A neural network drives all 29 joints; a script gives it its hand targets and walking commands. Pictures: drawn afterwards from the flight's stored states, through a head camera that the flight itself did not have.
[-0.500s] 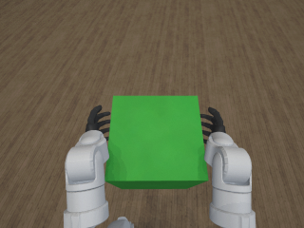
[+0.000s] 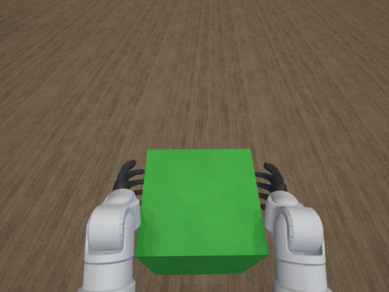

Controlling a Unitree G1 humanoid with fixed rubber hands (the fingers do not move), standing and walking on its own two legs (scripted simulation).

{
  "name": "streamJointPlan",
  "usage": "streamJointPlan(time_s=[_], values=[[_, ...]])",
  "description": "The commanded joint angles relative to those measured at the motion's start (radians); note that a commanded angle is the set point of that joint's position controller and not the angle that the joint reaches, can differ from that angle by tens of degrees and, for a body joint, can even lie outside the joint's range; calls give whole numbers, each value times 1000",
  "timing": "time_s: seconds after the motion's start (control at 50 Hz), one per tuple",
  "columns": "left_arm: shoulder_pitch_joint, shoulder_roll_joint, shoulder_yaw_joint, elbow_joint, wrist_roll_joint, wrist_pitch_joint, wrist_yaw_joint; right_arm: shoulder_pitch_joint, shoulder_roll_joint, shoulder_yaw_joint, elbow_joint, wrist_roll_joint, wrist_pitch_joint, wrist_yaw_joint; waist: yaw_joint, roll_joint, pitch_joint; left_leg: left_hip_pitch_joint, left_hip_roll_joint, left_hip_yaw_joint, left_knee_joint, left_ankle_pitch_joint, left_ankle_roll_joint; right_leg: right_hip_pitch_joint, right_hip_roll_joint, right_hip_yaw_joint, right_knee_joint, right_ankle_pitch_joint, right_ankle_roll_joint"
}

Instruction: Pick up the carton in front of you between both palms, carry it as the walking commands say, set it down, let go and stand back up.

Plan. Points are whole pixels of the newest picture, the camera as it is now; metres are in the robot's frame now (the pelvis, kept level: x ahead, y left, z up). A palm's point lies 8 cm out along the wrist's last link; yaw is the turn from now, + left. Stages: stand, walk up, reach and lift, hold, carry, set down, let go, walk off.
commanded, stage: carry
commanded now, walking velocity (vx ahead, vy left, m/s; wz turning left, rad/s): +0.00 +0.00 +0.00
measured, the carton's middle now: (199, 217) +0.30 +0.00 -0.01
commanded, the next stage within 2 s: none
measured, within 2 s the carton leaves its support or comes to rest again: neither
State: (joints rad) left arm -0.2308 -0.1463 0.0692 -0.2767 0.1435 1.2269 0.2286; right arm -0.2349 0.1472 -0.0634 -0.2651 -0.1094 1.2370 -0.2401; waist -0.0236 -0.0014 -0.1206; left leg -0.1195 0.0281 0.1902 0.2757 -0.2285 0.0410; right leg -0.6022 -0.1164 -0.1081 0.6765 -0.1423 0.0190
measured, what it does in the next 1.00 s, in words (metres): walks ahead: right foot, then left foot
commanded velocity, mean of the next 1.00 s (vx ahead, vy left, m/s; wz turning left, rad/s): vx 0.00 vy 0.00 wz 0.00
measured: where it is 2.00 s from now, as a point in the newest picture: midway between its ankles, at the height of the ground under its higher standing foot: outside the picture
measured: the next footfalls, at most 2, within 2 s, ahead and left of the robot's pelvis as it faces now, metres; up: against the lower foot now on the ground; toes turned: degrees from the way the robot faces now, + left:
right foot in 0.14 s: +0.28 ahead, -0.13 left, +0.00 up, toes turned +3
left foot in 0.40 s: +0.28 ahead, +0.10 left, +0.00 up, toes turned -9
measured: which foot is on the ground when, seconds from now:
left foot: down 0.00-0.18, up 0.20-0.38, down 0.40-1.00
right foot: up 0.00-0.12, down 0.14-1.00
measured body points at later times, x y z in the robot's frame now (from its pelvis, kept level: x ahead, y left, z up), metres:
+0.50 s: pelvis +0.24 -0.02 -0.01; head +0.24 -0.02 +0.44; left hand +0.53 +0.14 +0.09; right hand +0.54 -0.15 +0.09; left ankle +0.24 +0.09 -0.75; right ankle +0.24 -0.12 -0.75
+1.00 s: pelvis +0.31 -0.01 -0.01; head +0.30 -0.01 +0.44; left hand +0.60 +0.15 +0.08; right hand +0.61 -0.14 +0.08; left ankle +0.24 +0.09 -0.74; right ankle +0.25 -0.13 -0.74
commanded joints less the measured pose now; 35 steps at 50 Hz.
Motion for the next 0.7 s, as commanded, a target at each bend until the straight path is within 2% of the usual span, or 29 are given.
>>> streamJointPlan(time_s=[0.0,0.04,0.06,0.08,0.1,0.12,0.14,0.16,0.18,0.2,0.24,0.28,0.32,0.34,0.4,0.44,0.48,0.56,0.62,0.68], values=[[-391,-1032,-634,-49,-432,19,-300,-415,1002,602,-89,416,0,321,1,143,-127,136,198,-71,-57,363,58,68,50,-90,-158,131,2],[-383,-1008,-626,-47,-445,34,-307,-407,991,602,-92,403,11,313,3,140,-134,139,175,-29,58,522,30,173,83,-132,-225,168,0],[-373,-997,-620,-43,-448,40,-310,-409,987,603,-94,399,17,310,17,112,-160,114,142,15,178,577,-1,297,112,-168,-301,228,-3],[-385,-988,-609,-43,-442,45,-313,-398,977,603,-90,397,22,307,22,78,-208,22,122,32,300,551,-45,479,73,-138,-315,307,-19],[-368,-972,-595,-34,-439,48,-316,-414,959,600,-97,396,27,304,38,-15,-290,-165,86,23,473,328,-89,718,-81,23,-240,608,-68],[-343,-958,-579,-16,-436,47,-317,-426,963,608,-103,401,33,303,49,-236,-367,-384,-6,-7,696,-86,-112,910,-264,290,-214,948,-184],[-332,-969,-569,7,-427,47,-316,-414,973,611,-67,405,38,305,41,-245,-380,-417,-8,-94,753,-341,-91,885,-315,338,-257,1044,-243],[-324,-1011,-573,-16,-426,32,-321,-420,1021,628,-95,421,29,308,37,-181,-396,-463,0,-134,739,-364,-76,914,-288,292,-254,939,-234],[-348,-1045,-586,-40,-431,17,-324,-444,1053,646,-100,433,17,315,36,-123,-395,-436,37,-155,668,-353,-65,851,-265,242,-273,832,-188],[-409,-1082,-601,-88,-446,0,-325,-479,1094,662,-118,442,3,320,32,-123,-379,-385,49,-162,537,-322,-59,780,-235,177,-295,765,-159],[-461,-1116,-614,-146,-467,-23,-324,-506,1129,674,-154,454,-23,317,32,-165,-367,-249,25,-113,355,-249,-65,646,-175,79,-349,554,-119],[-446,-1112,-615,-163,-468,-30,-321,-463,1118,654,-163,436,-35,305,38,-176,-382,-168,17,-78,253,-154,-66,629,-169,49,-350,442,-121],[-412,-1091,-609,-139,-462,-25,-324,-431,1114,645,-156,415,-37,299,24,-135,-370,-68,42,-60,105,91,-66,578,-138,-11,-316,348,-90],[-398,-1078,-608,-123,-455,-20,-326,-423,1104,644,-149,408,-34,300,25,-110,-359,-24,65,-76,92,178,-65,540,-115,-26,-293,280,-68],[-406,-1038,-610,-92,-437,4,-327,-427,1053,630,-120,400,-13,310,26,31,-336,19,180,-158,136,424,-42,462,-50,-35,-238,102,-14],[-407,-1031,-620,-77,-448,21,-329,-408,1045,625,-89,395,4,314,25,37,-313,0,175,-135,196,474,-43,474,-53,-12,-231,249,-5],[-384,-1005,-615,-41,-434,34,-330,-352,1024,592,-20,375,16,320,22,53,-305,7,165,-135,211,626,-46,476,-51,-21,-161,345,4],[-421,-1012,-619,-22,-426,35,-326,-386,1020,574,4,386,15,332,20,107,-281,42,161,-130,246,855,-37,403,-20,-42,-116,285,21],[-452,-1036,-623,-39,-437,26,-320,-434,1039,593,-27,411,9,333,19,103,-265,52,157,-127,255,899,-31,383,-4,-47,-128,233,26],[-464,-1052,-621,-52,-449,20,-317,-464,1057,611,-59,426,3,326,17,75,-280,56,147,-125,269,871,-27,409,-4,-46,-151,278,25]])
